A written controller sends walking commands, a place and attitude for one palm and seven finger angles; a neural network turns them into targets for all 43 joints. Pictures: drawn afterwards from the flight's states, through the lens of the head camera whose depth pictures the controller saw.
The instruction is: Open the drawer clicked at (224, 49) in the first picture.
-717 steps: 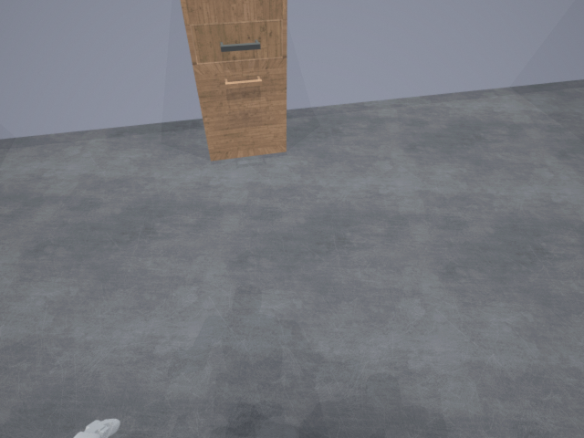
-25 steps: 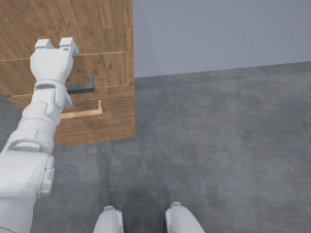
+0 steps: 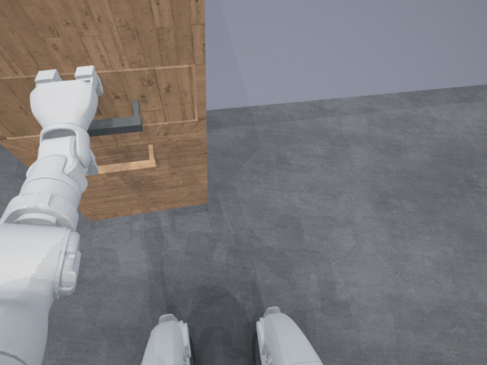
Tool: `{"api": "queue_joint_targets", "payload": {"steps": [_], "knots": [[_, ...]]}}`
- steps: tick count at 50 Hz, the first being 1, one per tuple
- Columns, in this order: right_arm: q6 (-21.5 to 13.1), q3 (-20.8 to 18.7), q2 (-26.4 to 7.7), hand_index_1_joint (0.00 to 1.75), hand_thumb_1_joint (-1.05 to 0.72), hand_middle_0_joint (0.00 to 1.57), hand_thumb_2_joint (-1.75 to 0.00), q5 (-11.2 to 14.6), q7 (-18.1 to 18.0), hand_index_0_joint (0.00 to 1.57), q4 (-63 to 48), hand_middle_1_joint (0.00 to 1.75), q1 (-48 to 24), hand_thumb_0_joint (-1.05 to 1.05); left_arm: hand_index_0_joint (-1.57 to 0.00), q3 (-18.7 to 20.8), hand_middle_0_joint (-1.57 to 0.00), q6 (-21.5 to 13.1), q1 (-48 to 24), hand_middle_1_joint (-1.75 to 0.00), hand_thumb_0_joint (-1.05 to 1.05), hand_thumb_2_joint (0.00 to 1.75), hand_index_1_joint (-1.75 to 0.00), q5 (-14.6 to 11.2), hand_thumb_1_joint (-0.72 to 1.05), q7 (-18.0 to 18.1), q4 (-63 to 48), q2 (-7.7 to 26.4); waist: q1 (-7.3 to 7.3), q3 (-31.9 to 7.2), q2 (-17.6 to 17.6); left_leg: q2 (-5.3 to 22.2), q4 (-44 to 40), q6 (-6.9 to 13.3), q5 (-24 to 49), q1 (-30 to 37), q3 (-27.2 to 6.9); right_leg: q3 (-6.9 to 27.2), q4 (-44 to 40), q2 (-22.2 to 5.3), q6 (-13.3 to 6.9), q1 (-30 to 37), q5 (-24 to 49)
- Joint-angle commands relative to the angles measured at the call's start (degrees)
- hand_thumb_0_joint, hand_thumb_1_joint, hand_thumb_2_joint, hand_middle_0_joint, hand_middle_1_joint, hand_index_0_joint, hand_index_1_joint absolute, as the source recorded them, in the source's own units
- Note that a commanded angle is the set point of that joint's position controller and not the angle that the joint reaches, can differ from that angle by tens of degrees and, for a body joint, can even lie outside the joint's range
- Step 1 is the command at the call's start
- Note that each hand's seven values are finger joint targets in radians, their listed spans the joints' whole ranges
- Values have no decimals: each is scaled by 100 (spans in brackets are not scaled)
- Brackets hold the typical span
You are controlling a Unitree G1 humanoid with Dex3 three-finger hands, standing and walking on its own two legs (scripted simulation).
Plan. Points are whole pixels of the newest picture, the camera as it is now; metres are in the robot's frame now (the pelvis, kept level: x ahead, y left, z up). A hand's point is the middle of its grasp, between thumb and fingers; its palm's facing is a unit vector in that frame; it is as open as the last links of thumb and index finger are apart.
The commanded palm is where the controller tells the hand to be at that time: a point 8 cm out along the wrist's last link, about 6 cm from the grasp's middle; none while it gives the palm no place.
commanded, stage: move the hooked fingers above the handle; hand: left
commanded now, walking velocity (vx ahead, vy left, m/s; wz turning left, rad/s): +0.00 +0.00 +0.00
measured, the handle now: (94, 118) +0.58 +0.22 -0.05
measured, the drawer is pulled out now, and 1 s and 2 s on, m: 0.00 0.00 0.00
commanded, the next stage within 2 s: lower the fingers behind the handle in 0.52 s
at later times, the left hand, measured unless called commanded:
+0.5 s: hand (90, 135) +0.51 +0.21 -0.01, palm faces -0.19 -0.05 -0.98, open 13.9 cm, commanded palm +0.52 +0.21 +0.05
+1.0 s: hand (87, 134) +0.51 +0.21 +0.00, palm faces -0.11 -0.07 -0.99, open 13.9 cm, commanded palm +0.50 +0.21 +0.03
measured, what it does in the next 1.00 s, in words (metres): stands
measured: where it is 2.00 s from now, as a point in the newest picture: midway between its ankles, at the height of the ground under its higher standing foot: outside the picture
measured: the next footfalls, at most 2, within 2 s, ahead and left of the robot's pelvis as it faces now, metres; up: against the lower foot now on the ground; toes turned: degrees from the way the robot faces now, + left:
none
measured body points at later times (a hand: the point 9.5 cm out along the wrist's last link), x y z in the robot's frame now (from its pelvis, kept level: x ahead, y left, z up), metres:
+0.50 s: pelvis +0.02 +0.00 +0.01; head +0.16 +0.01 +0.44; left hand +0.52 +0.21 +0.04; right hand +0.00 -0.28 -0.11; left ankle +0.04 +0.12 -0.65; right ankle +0.01 -0.14 -0.65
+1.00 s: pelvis +0.02 -0.01 +0.00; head +0.15 +0.01 +0.43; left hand +0.51 +0.21 +0.05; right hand +0.03 -0.29 -0.11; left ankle +0.04 +0.12 -0.65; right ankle +0.01 -0.14 -0.65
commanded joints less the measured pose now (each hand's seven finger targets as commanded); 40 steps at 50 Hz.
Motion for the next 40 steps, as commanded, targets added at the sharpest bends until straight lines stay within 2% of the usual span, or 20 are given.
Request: {"api": "queue_joint_targets", "payload": {"steps": [1,3,4,5,8,9,10,12,15,18,20,24,27,28,32,34,35,36,38,40], "knots": [[51,-350,-979,30,-90,20,-90,-37,-7,20,-294,30,1114,0,-30,424,-30,324,-2256,-120,0,30,-120,68,-50,99,-1573,1767,268,-3726,1024,-339,-632,152,2352,3229,-38,-120,-751,397,-300,1217,1848],[2,-407,-934,30,-90,20,-90,-46,-54,20,-241,30,1177,0,-30,491,-30,71,-2566,-120,0,30,-120,-134,-50,-93,-2233,1819,144,-4140,908,-293,-592,176,2594,3596,-124,-98,-794,400,-254,1426,2077],[-5,-422,-963,30,-90,20,-90,-36,-86,20,-203,30,1246,0,-30,684,-30,-66,-2453,-120,0,30,-120,-200,-50,-158,-2418,2036,231,-4276,909,-285,-648,173,2643,3719,-148,-76,-832,396,-239,1551,2108],[-33,-450,-933,30,-90,20,-90,-27,-127,20,-189,30,1239,0,-30,549,-30,-190,-2474,-120,0,30,-120,-255,-50,-207,-2630,1840,165,-4315,851,-286,-680,184,2651,3831,-160,-68,-889,403,-230,1549,2108],[-121,-476,-889,30,-90,20,-90,-49,-187,20,28,30,1264,0,-30,489,-30,-451,-2414,-120,0,30,-120,-231,-50,-149,-2759,1674,114,-3805,854,-267,-702,182,2637,3833,-155,-84,-976,398,-230,1272,1989],[-113,-469,-876,30,-90,20,-90,-45,-180,20,101,30,1273,0,-30,401,-30,-425,-2142,-120,0,30,-120,-205,-50,-84,-2384,1483,88,-3366,768,-273,-728,184,2471,3653,-143,-112,-1026,407,-236,1087,1835],[-95,-439,-882,30,-90,20,-90,-42,-169,20,188,30,1276,0,-30,356,-30,-352,-1954,-120,0,30,-120,-192,-50,-21,-1942,1375,45,-2797,498,-275,-783,191,2185,3324,-143,-144,-1080,409,-239,977,1630],[-70,-379,-889,30,-90,20,-90,-23,-122,20,229,30,1255,0,-30,257,-30,-162,-1760,-120,0,30,-120,-179,-50,60,-1269,1271,24,-2061,267,-318,-905,200,1665,2770,-90,-160,-1155,412,-248,929,1330],[-29,-329,-902,30,-90,20,-90,18,-56,20,131,30,1223,0,-30,-117,-30,187,-1579,-120,0,30,-120,-191,-50,-29,-525,906,-1,-1686,283,-368,-1017,187,1502,2554,-9,-174,-1206,420,-281,870,1263],[12,-360,-888,30,-90,20,-90,12,-32,20,30,30,1276,0,-30,-291,-30,244,-1456,-120,0,30,-120,-268,-50,-348,-513,673,0,-2010,284,-360,-973,196,1834,2804,23,-151,-1199,429,-290,1046,1582],[14,-395,-860,30,-90,20,-90,-11,-54,20,-2,30,1338,0,-30,-314,-30,14,-1701,-120,0,30,-120,-332,-50,-565,-989,677,-39,-2409,375,-343,-866,218,2061,2980,31,-103,-1150,418,-259,1194,1850],[-28,-436,-837,30,-90,20,-90,-77,-140,20,-21,30,1377,0,-30,303,-30,-738,-2074,-120,0,30,-120,-288,-50,-563,-2139,1390,131,-3204,705,-317,-666,222,2501,3253,-57,-29,-877,389,-272,1318,2184],[-39,-442,-845,30,-90,20,-90,-131,-132,20,5,30,1197,0,-30,1055,-30,-1021,-1824,-120,0,30,-120,-110,-50,-62,-2644,2144,433,-3509,945,-337,-504,204,2706,3139,-37,11,-687,370,-282,1377,2318],[-20,-413,-861,30,-90,20,-90,-165,-118,20,61,30,1125,0,-30,1330,-30,-978,-1718,-120,0,30,-120,-74,-50,140,-2638,2447,521,-3461,789,-341,-451,208,2747,2956,-46,1,-596,373,-284,1428,2395],[21,-407,-861,30,-90,20,-90,-156,39,20,65,30,935,0,-30,1031,-30,-256,-1186,-120,0,30,-120,50,-50,779,-1874,1894,498,-2848,705,-384,-496,144,2586,2586,69,-125,-579,378,-285,1264,2275],[45,-429,-897,30,-90,20,-90,-93,126,20,50,30,1005,0,-30,565,-30,257,-1106,-120,0,30,-120,12,-50,741,-1277,1358,354,-2836,542,-384,-578,130,2532,2687,114,-156,-686,395,-273,1321,2286],[64,-452,-926,30,-90,20,-90,-56,144,20,53,30,1067,0,-30,372,-30,490,-1126,-120,0,30,-120,-41,-50,628,-1069,1204,296,-2837,469,-383,-631,125,2479,2771,125,-148,-781,407,-262,1369,2290],[77,-480,-923,30,-90,20,-90,-20,148,20,67,30,1137,0,-30,1,-30,659,-1322,-120,0,30,-120,-111,-50,450,-986,843,124,-2849,384,-370,-691,133,2438,2925,115,-148,-908,417,-240,1386,2295],[78,-527,-894,30,-90,20,-90,24,107,20,71,30,1242,0,-30,-558,-30,730,-1641,-120,0,30,-120,-378,-50,-70,-1126,233,-118,-2997,136,-360,-752,169,2452,3274,71,-114,-1117,411,-192,1518,2383],[55,-524,-909,30,-90,20,-90,35,-25,20,147,30,1295,0,-30,-493,-30,436,-1949,-120,0,30,-120,-585,-50,-633,-1484,497,-222,-3027,-110,-365,-726,238,2183,3207,33,-26,-1205,384,-139,1672,2374]]}}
